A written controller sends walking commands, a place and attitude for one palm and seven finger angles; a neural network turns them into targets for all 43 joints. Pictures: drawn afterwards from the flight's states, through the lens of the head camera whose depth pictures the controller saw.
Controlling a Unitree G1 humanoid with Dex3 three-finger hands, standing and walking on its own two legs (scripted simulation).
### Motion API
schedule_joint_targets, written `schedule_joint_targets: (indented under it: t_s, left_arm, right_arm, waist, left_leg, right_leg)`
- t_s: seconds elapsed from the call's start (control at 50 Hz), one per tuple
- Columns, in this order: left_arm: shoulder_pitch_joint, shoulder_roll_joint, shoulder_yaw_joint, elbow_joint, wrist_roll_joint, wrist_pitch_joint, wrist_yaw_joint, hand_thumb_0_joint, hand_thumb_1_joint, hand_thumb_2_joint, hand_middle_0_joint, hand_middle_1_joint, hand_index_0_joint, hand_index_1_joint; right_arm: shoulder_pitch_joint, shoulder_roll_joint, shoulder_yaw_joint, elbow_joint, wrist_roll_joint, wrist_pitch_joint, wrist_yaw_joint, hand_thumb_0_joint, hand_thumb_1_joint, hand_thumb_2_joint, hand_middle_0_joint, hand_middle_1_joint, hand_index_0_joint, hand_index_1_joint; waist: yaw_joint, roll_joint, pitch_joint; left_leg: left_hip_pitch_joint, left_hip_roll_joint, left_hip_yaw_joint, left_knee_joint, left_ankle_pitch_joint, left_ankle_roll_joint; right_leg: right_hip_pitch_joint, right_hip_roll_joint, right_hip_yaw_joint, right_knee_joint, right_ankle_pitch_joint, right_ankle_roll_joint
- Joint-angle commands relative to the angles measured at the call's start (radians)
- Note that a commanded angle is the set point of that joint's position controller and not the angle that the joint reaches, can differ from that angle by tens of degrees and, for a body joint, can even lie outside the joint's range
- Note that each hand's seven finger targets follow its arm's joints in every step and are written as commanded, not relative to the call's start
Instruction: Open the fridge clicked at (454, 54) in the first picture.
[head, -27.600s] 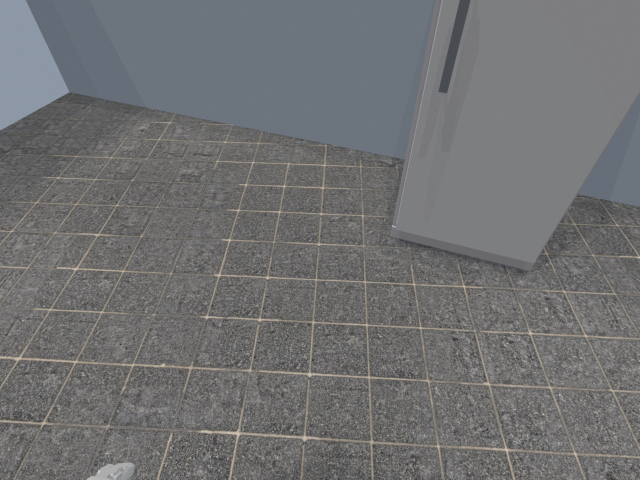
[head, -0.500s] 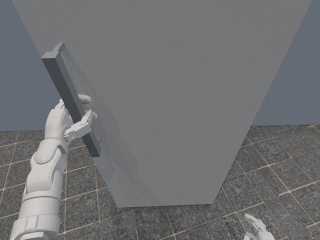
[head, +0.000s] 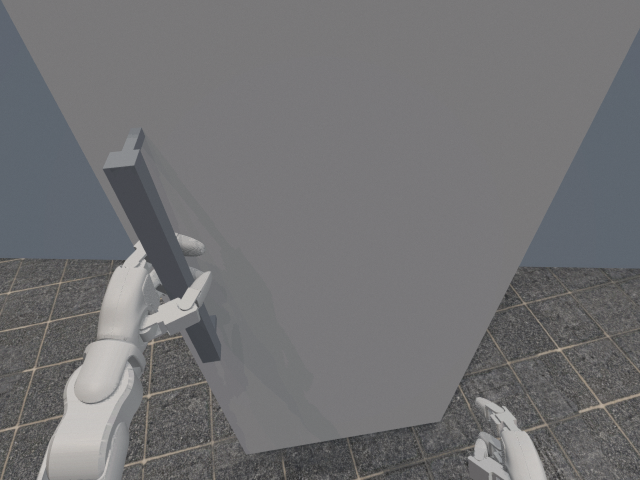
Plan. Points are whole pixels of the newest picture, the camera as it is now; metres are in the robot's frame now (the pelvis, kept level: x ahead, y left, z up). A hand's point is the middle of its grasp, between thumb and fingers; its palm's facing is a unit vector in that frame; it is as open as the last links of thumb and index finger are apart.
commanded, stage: walk backward, drawing the door open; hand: left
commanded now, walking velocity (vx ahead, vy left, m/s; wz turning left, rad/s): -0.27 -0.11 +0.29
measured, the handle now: (181, 266) +0.32 +0.19 +0.13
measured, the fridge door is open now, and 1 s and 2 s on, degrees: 11 38 73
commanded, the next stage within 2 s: none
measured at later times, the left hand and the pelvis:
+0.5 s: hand (212, 403) +0.17 +0.11 +0.13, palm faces +0.20 -0.96 -0.19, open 6.5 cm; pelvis -0.08 -0.04 +0.00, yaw +7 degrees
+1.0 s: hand out of the picture +0.09 +0.04 +0.12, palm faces +0.51 -0.83 -0.22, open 6.9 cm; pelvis -0.08 -0.21 -0.01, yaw +29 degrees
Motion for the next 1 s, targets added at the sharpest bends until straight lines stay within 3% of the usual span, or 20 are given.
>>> schedule_joint_targets:
  t_s: [0.0, 0.08, 0.14, 0.22, 0.3, 0.38, 0.46, 0.52, 0.6, 0.66, 0.68, 0.7, 0.72, 0.74, 0.76, 0.78, 0.82, 0.88, 0.94, 0.98]
  left_arm:
    - [-0.1, 0.155, 0.058, -0.258, 0.081, -0.136, 0.119, 0.0, 0.9, 0.9, -0.45, -1.4, -0.45, -1.4]
    - [-0.051, 0.137, 0.018, -0.343, 0.096, -0.164, 0.147, 0.0, 0.9, 0.9, -0.45, -1.4, -0.45, -1.4]
    - [-0.024, 0.106, -0.02, -0.38, 0.102, -0.173, 0.16, 0.0, 0.9, 0.9, -0.45, -1.4, -0.45, -1.4]
    - [-0.014, 0.088, -0.047, -0.397, 0.112, -0.177, 0.175, 0.0, 0.9, 0.9, -0.45, -1.4, -0.45, -1.4]
    - [-0.027, 0.079, -0.064, -0.419, 0.126, -0.18, 0.185, 0.0, 0.9, 0.9, -0.45, -1.4, -0.45, -1.4]
    - [-0.011, 0.096, -0.056, -0.451, 0.148, -0.187, 0.192, 0.0, 0.9, 0.9, -0.45, -1.4, -0.45, -1.4]
    - [0.002, 0.067, -0.091, -0.492, 0.158, -0.19, 0.184, 0.0, 0.9, 0.9, -0.45, -1.4, -0.45, -1.4]
    - [0.005, 0.078, -0.079, -0.54, 0.16, -0.174, 0.191, 0.0, 0.9, 0.9, -0.45, -1.4, -0.45, -1.4]
    - [0.019, 0.067, -0.08, -0.554, 0.173, -0.166, 0.177, 0.0, 0.9, 0.9, -0.45, -1.4, -0.45, -1.4]
    - [0.013, 0.047, -0.113, -0.589, 0.163, -0.173, 0.159, 0.0, 0.9, 0.9, -0.45, -1.4, -0.45, -1.4]
    - [0.011, 0.048, -0.136, -0.586, 0.153, -0.174, 0.156, 0.0, 0.9, 0.9, -0.45, -1.4, -0.45, -1.4]
    - [-0.018, 0.029, -0.161, -0.626, 0.142, -0.188, 0.151, 0.0, 0.9, 0.9, -0.45, -1.4, -0.45, -1.4]
    - [-0.061, 0.037, -0.174, -0.635, 0.173, -0.212, 0.15, 0.0, 0.9, 0.9, -0.45, -1.4, -0.45, -1.4]
    - [-0.074, 0.079, -0.136, -0.629, 0.202, -0.235, 0.15, 0.0, 0.9, 0.9, -0.45, -1.4, -0.45, -1.4]
    - [-0.034, 0.045, -0.161, -0.607, 0.219, -0.239, 0.14, 0.0, 0.9, 0.9, -0.45, -1.4, -0.45, -1.4]
    - [-0.065, 0.09, -0.124, -0.71, 0.205, -0.248, 0.131, 0.0, 0.9, 0.9, -0.45, -1.4, -0.45, -1.4]
    - [-0.07, 0.05, -0.122, -0.633, 0.2, -0.248, 0.131, 0.0, 0.9, 0.9, -0.45, -1.4, -0.45, -1.4]
    - [-0.034, 0.005, -0.133, -0.594, 0.172, -0.228, 0.146, 0.0, 0.9, 0.9, -0.45, -1.4, -0.45, -1.4]
    - [-0.039, 0.066, -0.071, -0.595, 0.168, -0.237, 0.162, 0.0, 0.9, 0.9, -0.45, -1.4, -0.45, -1.4]
    - [-0.034, 0.116, -0.022, -0.616, 0.171, -0.244, 0.171, 0.0, 0.9, 0.9, -0.45, -1.4, -0.45, -1.4]
  right_arm:
    - [-0.094, -0.093, -0.04, -0.153, -0.024, 0.008, -0.026, 0.0, -0.9, -0.9, 0.2, 0.3, 0.2, 0.3]
    - [-0.109, -0.085, -0.039, -0.183, -0.033, 0.049, -0.032, 0.0, -0.9, -0.9, 0.2, 0.3, 0.2, 0.3]
    - [-0.114, -0.071, -0.036, -0.204, -0.035, 0.067, -0.029, 0.0, -0.9, -0.9, 0.2, 0.3, 0.2, 0.3]
    - [-0.127, -0.06, -0.031, -0.207, -0.042, 0.074, -0.028, 0.0, -0.9, -0.9, 0.2, 0.3, 0.2, 0.3]
    - [-0.155, -0.052, -0.029, -0.202, -0.043, 0.066, -0.032, 0.0, -0.9, -0.9, 0.2, 0.3, 0.2, 0.3]
    - [-0.17, -0.053, -0.042, -0.183, -0.046, 0.044, -0.034, 0.0, -0.9, -0.9, 0.2, 0.3, 0.2, 0.3]
    - [-0.14, -0.026, -0.06, -0.157, -0.046, 0.009, -0.032, 0.0, -0.9, -0.9, 0.2, 0.3, 0.2, 0.3]
    - [-0.104, -0.011, -0.074, -0.126, -0.037, -0.01, -0.033, 0.0, -0.9, -0.9, 0.2, 0.3, 0.2, 0.3]
    - [-0.084, 0.004, -0.07, -0.112, -0.05, -0.05, -0.041, 0.0, -0.9, -0.9, 0.2, 0.3, 0.2, 0.3]
    - [-0.048, 0.018, -0.049, -0.122, -0.055, -0.085, -0.052, 0.0, -0.9, -0.9, 0.2, 0.3, 0.2, 0.3]
    - [-0.024, -0.007, -0.055, -0.103, -0.052, -0.101, -0.057, 0.0, -0.9, -0.9, 0.2, 0.3, 0.2, 0.3]
    - [-0.002, -0.04, -0.064, -0.125, -0.06, -0.116, -0.056, 0.0, -0.9, -0.9, 0.2, 0.3, 0.2, 0.3]
    - [-0.006, -0.045, -0.069, -0.127, -0.081, -0.122, -0.046, 0.0, -0.9, -0.9, 0.2, 0.3, 0.2, 0.3]
    - [-0.044, -0.063, -0.071, -0.123, -0.088, -0.123, -0.035, 0.0, -0.9, -0.9, 0.2, 0.3, 0.2, 0.3]
    - [-0.063, -0.069, -0.085, -0.133, -0.079, -0.114, -0.036, 0.0, -0.9, -0.9, 0.2, 0.3, 0.2, 0.3]
    - [-0.053, -0.047, -0.086, -0.13, -0.091, -0.124, -0.03, 0.0, -0.9, -0.9, 0.2, 0.3, 0.2, 0.3]
    - [-0.092, -0.062, -0.097, -0.083, -0.075, -0.142, -0.016, 0.0, -0.9, -0.9, 0.2, 0.3, 0.2, 0.3]
    - [-0.111, -0.056, -0.102, -0.091, -0.05, -0.146, -0.004, 0.0, -0.9, -0.9, 0.2, 0.3, 0.2, 0.3]
    - [-0.129, -0.045, -0.099, -0.09, -0.027, -0.144, -0.004, 0.0, -0.9, -0.9, 0.2, 0.3, 0.2, 0.3]
    - [-0.108, -0.024, -0.094, -0.08, -0.017, -0.134, 0.0, 0.0, -0.9, -0.9, 0.2, 0.3, 0.2, 0.3]
  waist:
    - [-0.017, -0.083, -0.131]
    - [-0.023, -0.032, -0.215]
    - [-0.025, -0.023, -0.214]
    - [-0.023, 0.01, -0.145]
    - [-0.024, 0.051, -0.047]
    - [-0.022, 0.059, -0.024]
    - [-0.031, -0.098, -0.092]
    - [-0.042, -0.244, -0.146]
    - [-0.034, -0.177, -0.153]
    - [-0.052, -0.112, -0.1]
    - [-0.078, -0.026, -0.081]
    - [-0.103, 0.167, -0.062]
    - [-0.075, 0.231, -0.066]
    - [-0.045, 0.111, -0.058]
    - [-0.052, 0.039, -0.05]
    - [-0.058, 0.105, -0.077]
    - [-0.03, 0.048, -0.018]
    - [-0.026, 0.171, -0.058]
    - [-0.027, 0.24, -0.098]
    - [-0.034, 0.074, -0.114]
  left_leg:
    - [0.091, -0.001, -0.054, -0.031, 0.418, 0.043]
    - [0.158, 0.024, -0.081, -0.067, 0.627, 0.044]
    - [0.141, 0.044, -0.102, -0.094, 0.631, 0.042]
    - [0.022, 0.064, -0.15, -0.163, 0.462, 0.049]
    - [-0.152, 0.104, -0.254, -0.27, 0.135, 0.069]
    - [-0.249, 0.133, -0.321, -0.302, -0.068, 0.095]
    - [-0.171, 0.054, -0.223, -0.153, -0.03, 0.071]
    - [-0.026, -0.059, -0.051, 0.169, -0.004, 0.025]
    - [-0.177, -0.041, -0.015, 0.482, -0.098, 0.012]
    - [-0.103, -0.023, 0.001, 0.213, -0.033, 0.017]
    - [0.013, 0.012, -0.077, 0.015, 0.068, 0.028]
    - [0.169, 0.225, -0.447, -0.193, 0.324, 0.083]
    - [0.256, 0.445, -0.8, -0.276, 0.584, 0.141]
    - [0.24, 0.496, -0.811, -0.251, 0.603, 0.214]
    - [0.26, 0.446, -0.653, -0.127, 0.838, 0.229]
    - [0.268, 0.387, -0.615, -0.081, 0.887, 0.194]
    - [0.144, 0.319, -0.495, -0.122, 0.694, 0.15]
    - [-0.092, 0.154, -0.274, -0.173, 0.308, 0.065]
    - [-0.142, 0.132, -0.307, -0.152, 0.094, 0.078]
    - [-0.134, 0.026, -0.228, -0.021, 0.01, 0.038]
  right_leg:
    - [-0.008, -0.085, 0.082, -0.077, 0.513, 0.009]
    - [0.03, -0.05, 0.033, -0.021, 0.517, 0.027]
    - [0.021, -0.031, 0.023, -0.004, 0.409, 0.035]
    - [0.008, -0.016, 0.02, 0.019, 0.212, 0.037]
    - [0.002, -0.006, 0.04, 0.063, 0.035, 0.03]
    - [0.024, -0.007, 0.072, 0.063, -0.01, 0.022]
    - [-0.013, -0.041, 0.103, -0.11, -0.031, 0.017]
    - [-0.178, -0.187, 0.127, -0.272, -0.2, -0.041]
    - [-0.096, -0.251, 0.029, -0.166, 0.07, -0.137]
    - [-0.107, -0.19, -0.07, -0.034, 0.225, -0.112]
    - [-0.188, -0.145, -0.092, 0.144, 0.245, -0.078]
    - [-0.446, -0.031, -0.091, 0.384, 0.049, 0.003]
    - [-0.596, 0.005, 0.056, 0.637, -0.209, 0.064]
    - [-0.601, -0.027, 0.17, 0.747, -0.168, 0.064]
    - [-0.629, -0.055, 0.158, 0.744, -0.195, 0.036]
    - [-0.661, -0.049, 0.143, 0.733, -0.231, 0.046]
    - [-0.541, -0.051, 0.147, 0.655, -0.099, 0.051]
    - [-0.141, -0.007, 0.052, 0.357, 0.002, 0.048]
    - [0.041, 0.029, 0.002, 0.109, -0.064, 0.069]
    - [0.094, 0.014, -0.008, -0.09, 0.031, 0.067]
